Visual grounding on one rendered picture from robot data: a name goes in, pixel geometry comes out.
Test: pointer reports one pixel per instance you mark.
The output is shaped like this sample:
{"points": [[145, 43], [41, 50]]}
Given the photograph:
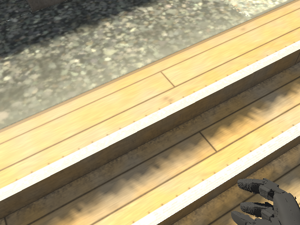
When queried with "robot right hand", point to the robot right hand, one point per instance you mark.
{"points": [[284, 211]]}

